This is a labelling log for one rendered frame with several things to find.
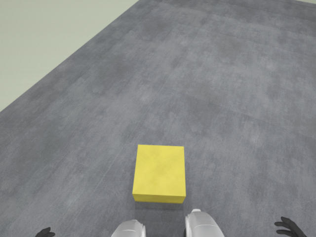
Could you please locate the left robot thigh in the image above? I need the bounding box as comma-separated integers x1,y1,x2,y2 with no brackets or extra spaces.
111,220,146,237

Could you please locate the robot left hand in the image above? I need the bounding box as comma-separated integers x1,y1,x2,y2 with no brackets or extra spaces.
35,227,55,237

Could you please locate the robot thigh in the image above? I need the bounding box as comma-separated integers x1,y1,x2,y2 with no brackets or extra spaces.
185,211,224,237
111,220,146,237

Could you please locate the right robot thigh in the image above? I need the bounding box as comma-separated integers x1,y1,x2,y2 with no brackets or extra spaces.
185,211,224,237

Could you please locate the robot right hand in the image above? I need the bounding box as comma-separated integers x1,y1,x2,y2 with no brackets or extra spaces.
275,217,307,237

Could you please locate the carton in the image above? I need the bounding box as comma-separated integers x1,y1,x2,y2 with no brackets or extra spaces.
132,145,186,203

